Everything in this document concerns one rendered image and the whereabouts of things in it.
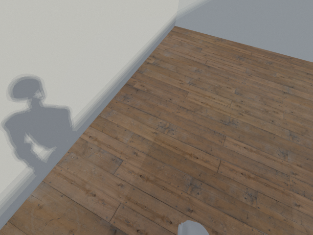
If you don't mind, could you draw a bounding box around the right robot thigh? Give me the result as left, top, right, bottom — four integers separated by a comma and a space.
178, 221, 209, 235

